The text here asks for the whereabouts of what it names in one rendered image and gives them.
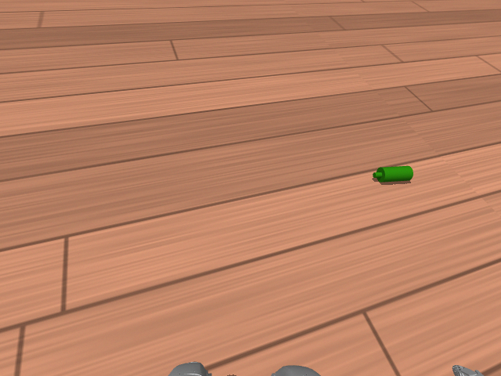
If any bottle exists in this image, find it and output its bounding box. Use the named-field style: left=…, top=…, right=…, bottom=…
left=373, top=166, right=413, bottom=183

